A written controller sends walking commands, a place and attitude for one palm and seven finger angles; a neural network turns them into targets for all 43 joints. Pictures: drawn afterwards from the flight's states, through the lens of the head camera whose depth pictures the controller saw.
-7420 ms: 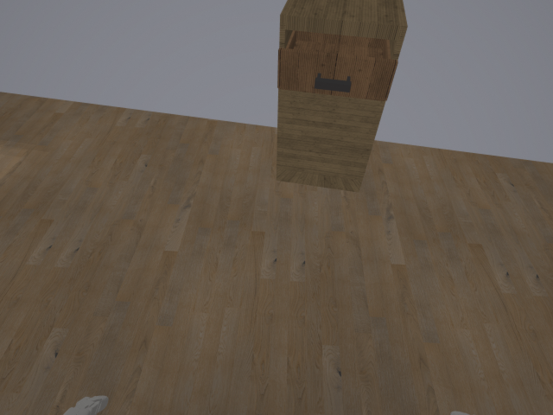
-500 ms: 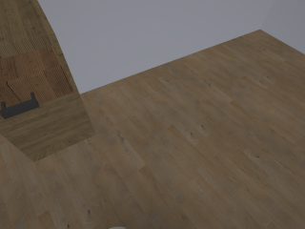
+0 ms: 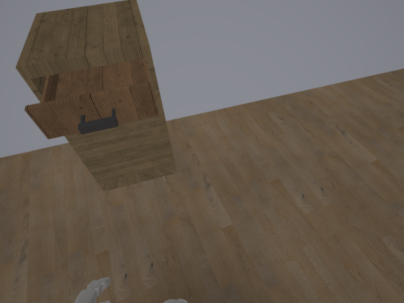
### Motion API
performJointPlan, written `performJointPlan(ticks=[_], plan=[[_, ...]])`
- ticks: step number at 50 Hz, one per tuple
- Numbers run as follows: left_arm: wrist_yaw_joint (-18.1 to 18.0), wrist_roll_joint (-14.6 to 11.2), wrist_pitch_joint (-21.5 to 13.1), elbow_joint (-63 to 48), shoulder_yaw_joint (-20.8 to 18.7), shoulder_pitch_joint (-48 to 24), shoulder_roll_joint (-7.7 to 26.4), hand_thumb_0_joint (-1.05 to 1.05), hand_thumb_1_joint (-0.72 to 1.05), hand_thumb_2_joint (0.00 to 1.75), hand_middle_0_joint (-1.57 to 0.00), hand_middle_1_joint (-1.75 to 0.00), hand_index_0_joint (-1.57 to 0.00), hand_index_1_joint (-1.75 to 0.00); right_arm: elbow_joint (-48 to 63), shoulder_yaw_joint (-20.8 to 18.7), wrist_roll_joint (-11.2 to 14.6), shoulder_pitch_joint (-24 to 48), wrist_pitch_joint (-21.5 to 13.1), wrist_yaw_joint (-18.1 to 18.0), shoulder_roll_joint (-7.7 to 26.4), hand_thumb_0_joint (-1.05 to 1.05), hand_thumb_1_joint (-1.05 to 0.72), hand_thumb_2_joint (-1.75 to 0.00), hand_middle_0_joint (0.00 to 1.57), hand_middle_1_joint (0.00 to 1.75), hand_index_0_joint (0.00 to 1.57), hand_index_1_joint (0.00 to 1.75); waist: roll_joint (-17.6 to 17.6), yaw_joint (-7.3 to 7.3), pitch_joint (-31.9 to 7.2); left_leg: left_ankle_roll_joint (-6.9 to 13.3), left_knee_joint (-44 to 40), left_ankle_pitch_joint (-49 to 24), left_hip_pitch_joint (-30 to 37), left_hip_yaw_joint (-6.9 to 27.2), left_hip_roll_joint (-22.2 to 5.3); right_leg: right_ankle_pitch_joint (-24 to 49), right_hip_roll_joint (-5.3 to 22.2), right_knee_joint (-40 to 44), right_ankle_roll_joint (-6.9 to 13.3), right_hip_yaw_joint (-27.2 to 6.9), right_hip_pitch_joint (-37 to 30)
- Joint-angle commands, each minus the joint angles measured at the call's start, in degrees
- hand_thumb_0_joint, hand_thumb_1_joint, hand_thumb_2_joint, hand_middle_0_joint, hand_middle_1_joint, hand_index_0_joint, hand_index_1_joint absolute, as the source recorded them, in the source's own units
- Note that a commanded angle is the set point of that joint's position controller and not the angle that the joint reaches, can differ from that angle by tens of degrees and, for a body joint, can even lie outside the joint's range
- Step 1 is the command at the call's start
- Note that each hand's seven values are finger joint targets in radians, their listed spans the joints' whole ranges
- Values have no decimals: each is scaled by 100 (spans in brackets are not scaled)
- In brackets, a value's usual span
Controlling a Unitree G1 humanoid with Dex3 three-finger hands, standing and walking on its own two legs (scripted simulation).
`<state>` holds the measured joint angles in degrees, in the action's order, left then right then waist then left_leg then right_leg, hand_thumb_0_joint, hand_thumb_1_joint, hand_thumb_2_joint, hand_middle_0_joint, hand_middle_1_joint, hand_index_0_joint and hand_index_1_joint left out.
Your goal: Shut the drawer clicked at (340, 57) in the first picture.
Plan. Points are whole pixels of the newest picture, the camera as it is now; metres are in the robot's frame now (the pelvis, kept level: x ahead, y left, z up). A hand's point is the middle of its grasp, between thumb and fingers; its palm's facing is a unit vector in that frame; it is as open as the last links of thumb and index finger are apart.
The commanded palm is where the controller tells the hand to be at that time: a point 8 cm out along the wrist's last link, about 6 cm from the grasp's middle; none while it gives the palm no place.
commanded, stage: turn to face it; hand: left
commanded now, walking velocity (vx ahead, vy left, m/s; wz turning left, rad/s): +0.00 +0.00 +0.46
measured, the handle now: (98, 119) +0.64 +0.37 -0.07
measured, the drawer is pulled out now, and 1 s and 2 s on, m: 0.16 0.16 0.16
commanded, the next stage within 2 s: take the last steps up to it in 0.32 s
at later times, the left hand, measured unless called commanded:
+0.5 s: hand out of the picture -0.06 +0.25 -0.17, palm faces +0.28 -0.93 -0.25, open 7.3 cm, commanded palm none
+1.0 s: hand out of the picture +0.05 +0.18 -0.15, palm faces +0.29 -0.93 -0.22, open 7.3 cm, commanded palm none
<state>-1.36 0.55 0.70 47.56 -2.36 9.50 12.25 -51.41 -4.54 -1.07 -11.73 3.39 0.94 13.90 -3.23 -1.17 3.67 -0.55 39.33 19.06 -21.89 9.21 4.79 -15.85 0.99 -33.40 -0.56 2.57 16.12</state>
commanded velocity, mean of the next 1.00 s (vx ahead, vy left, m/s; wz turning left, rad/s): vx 0.18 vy -0.04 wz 0.14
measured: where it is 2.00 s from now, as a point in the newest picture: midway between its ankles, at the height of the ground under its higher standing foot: (200, 284)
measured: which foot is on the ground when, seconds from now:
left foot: up 0.00-0.36, down 0.38-0.88, up 0.90-1.00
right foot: down 0.00-0.38, up 0.40-0.86, down 0.88-1.00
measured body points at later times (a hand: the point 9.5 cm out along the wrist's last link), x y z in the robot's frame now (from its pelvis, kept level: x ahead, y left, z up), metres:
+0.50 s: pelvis -0.02 +0.04 +0.01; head +0.00 +0.07 +0.45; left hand -0.07 +0.30 -0.15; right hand +0.14 -0.18 -0.12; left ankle -0.05 +0.13 -0.73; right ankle -0.01 -0.11 -0.67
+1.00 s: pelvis +0.05 -0.01 +0.01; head +0.05 -0.03 +0.46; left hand +0.04 +0.23 -0.13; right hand +0.05 -0.25 -0.16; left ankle -0.01 +0.12 -0.66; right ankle +0.09 -0.09 -0.73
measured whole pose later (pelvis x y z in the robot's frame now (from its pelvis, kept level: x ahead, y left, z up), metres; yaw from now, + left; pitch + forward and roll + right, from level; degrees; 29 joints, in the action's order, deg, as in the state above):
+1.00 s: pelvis +0.05 -0.01 +0.01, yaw +14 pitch -2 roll +1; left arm -0.6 0.8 -2.7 59.0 -2.6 15.8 8.4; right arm -65.0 -3.5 -1.8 -22.8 1.6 0.2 10.9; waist -2.0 -0.7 0.7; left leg 1.9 58.5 23.7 -21.7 -1.0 -2.2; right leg -15.1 0.9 -29.0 3.1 7.2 12.0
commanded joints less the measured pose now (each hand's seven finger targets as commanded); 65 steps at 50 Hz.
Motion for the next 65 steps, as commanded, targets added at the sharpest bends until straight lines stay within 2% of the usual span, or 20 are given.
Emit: performJointPlan(ticks=[1, 5, 12, 16, 17, 19, 20, 23, 25, 34, 39, 42, 43, 44, 45, 46, 49, 52, 60, 65], plan=[[-99, 45, -98, -391, -343, 169, 1233, 0, 90, 90, -20, -30, -20, -30, 497, -247, -25, 184, -29, 9, 687, 0, -90, -90, 20, 30, 20, 30, 1473, 134, -223, -112, 2879, 939, -1089, -272, -352, 75, 2234, 1974, 916, -1907, -253], [-81, 72, -150, -319, -226, 70, 874, 0, 90, 90, -20, -30, -20, -30, 236, -156, -27, -11, 5, 87, 470, 0, -90, -90, 20, 30, 20, 30, 1350, 13, -130, -279, 2966, 225, -992, -679, -516, 1217, 1600, 1595, 670, -510, -437], [-69, 137, -108, 145, -323, 878, 1211, 0, 90, 90, -20, -30, -20, -30, 231, 28, 54, 564, -69, 28, 257, 0, -90, -90, 20, 30, 20, 30, 1552, 423, -453, -277, 852, 827, -274, -1210, -489, 2916, 1828, 1111, 886, -223, -1175], [-62, 105, -50, 288, -346, 734, 1212, 0, 90, 90, -20, -30, -20, -30, 61, 79, 63, 127, -169, -30, 278, 0, -90, -90, 20, 30, 20, 30, 1610, 203, -676, -145, -821, 11, 726, -1404, -393, 2964, 1706, 551, 571, 54, -1028], [-56, 48, -20, 304, -335, 657, 1138, 0, 90, 90, -20, -30, -20, -30, -35, 54, 53, -148, -225, -30, 416, 0, -90, -90, 20, 30, 20, 30, 1286, 16, -786, -76, -1690, -810, 1395, -1294, -543, 2462, 1579, 56, 306, 260, -682], [-2, 16, 54, 54, -137, 729, 494, 0, 90, 90, -20, -30, -20, -30, -36, -128, 16, -496, -268, -67, 1388, 0, -90, -90, 20, 30, 20, 30, -1424, -102, -942, 911, -1958, -4110, 2515, 1046, -2713, -1997, 579, -1845, -324, 478, 1406], [-55, 47, 120, 49, -123, 418, 612, 0, 90, 90, -20, -30, -20, -30, -125, -122, 1, -619, -252, -128, 1341, 0, -90, -90, 20, 30, 20, 30, -1101, -261, -880, 1237, -1935, -3951, 2019, 984, -2743, -2177, 543, -2434, -256, 27, 1279], [36, 28, 106, 448, -145, 422, 541, 0, 90, 90, -20, -30, -20, -30, -98, 72, -34, 45, -307, -238, 784, 0, -90, -90, 20, 30, 20, 30, -829, 58, -338, 1050, -2171, -2681, 1474, 320, -2022, -1091, 497, -2976, -237, -189, 1308], [106, 72, 44, 656, -99, 627, 481, 0, 90, 90, -20, -30, -20, -30, -156, 100, -9, -115, -414, -244, 662, 0, -90, -90, 20, 30, 20, 30, -497, 41, -434, 995, -2354, -2088, 1771, 182, -1879, -740, 455, -2953, -250, -94, 1385], [214, 94, -56, 692, -29, 117, 316, 0, 90, 90, -20, -30, -20, -30, -587, 29, -34, -938, -547, -250, 540, 0, -90, -90, 20, 30, 20, 30, -330, -179, 196, 1172, -2962, -203, 1723, 538, -2082, -592, 486, -1657, -193, -48, 1502], [256, 72, -96, 693, -72, 117, 200, 0, 90, 90, -20, -30, -20, -30, -673, -9, -71, -831, -523, -230, 635, 0, -90, -90, 20, 30, 20, 30, -417, -70, 382, 1092, -2980, 676, 942, 518, -2064, -570, 365, -658, -91, 96, 620], [246, 89, -177, 1011, -119, 968, 175, 0, 90, 90, -20, -30, -20, -30, -749, 22, -53, -708, -494, -222, 515, 0, -90, -90, 20, 30, 20, 30, -18, 312, 145, 752, -2120, 937, 273, 43, -1637, 77, 100, 521, -66, 344, -921], [210, 107, -238, 1167, -169, 1361, 340, 0, 90, 90, -20, -30, -20, -30, -774, 53, -28, -746, -510, -214, 315, 0, -90, -90, 20, 30, 20, 30, 427, 484, 67, 544, -1301, 1019, -275, -305, -1270, -235, 348, 984, 27, -36, -1651], [148, 145, -301, 1280, -256, 1790, 809, 0, 90, 90, -20, -30, -20, -30, -682, 137, 37, -793, -532, -178, -53, 0, -90, -90, 20, 30, 20, 30, 1654, 653, -73, 267, 286, 1174, -1332, -1123, -596, -1461, 1482, 1770, 465, -1623, -2405], [95, 63, -285, 1308, -315, 2233, 1099, 0, 90, 90, -20, -30, -20, -30, -419, 141, 10, -377, -526, -147, 43, 0, -90, -90, 20, 30, 20, 30, 2091, 902, -64, 278, 1533, 1657, -1761, -1140, -533, -2450, 2301, 2616, 980, -3035, -2031], [68, 20, -316, 1300, -298, 2026, 991, 0, 90, 90, -20, -30, -20, -30, -416, 60, -21, -226, -489, -117, 217, 0, -90, -90, 20, 30, 20, 30, 1895, 779, 140, 343, 2255, 1152, -1813, -787, -752, -3173, 2290, 2959, 1085, -3212, -1376], [6, 45, -379, 1110, -157, 1009, 366, 0, 90, 90, -20, -30, -20, -30, -738, 2, -60, -680, -397, -45, 16, 0, -90, -90, 20, 30, 20, 30, 631, 112, 271, 186, 2651, -20, -1369, -856, -1086, -1830, 1793, 2784, 916, -1688, -520], [2, 50, -462, 1204, -69, 1109, 137, 0, 90, 90, -20, -30, -20, -30, -841, 26, -83, -907, -343, -29, -186, 0, -90, -90, 20, 30, 20, 30, 881, -11, 281, 46, 2428, -569, -1137, -1047, -1117, -610, 1395, 2752, 814, -757, -326], [-17, 82, -594, 1610, -45, 1900, 83, 0, 90, 90, -20, -30, -20, -30, -487, 45, -51, 166, -457, 38, -243, 0, -90, -90, 20, 30, 20, 30, 818, 239, 400, -3, 1177, -764, -1737, -1181, -1197, 937, 1436, 2526, 1096, -625, -1308], [-24, 103, -520, 1756, -69, 2052, 151, 0, 90, 90, -20, -30, -20, -30, -369, 134, -10, 595, -576, 43, -393, 0, -90, -90, 20, 30, 20, 30, 986, 351, 397, 192, 0, -468, -733, -1458, -946, 1887, 1451, 2004, 1012, -422, -1244]])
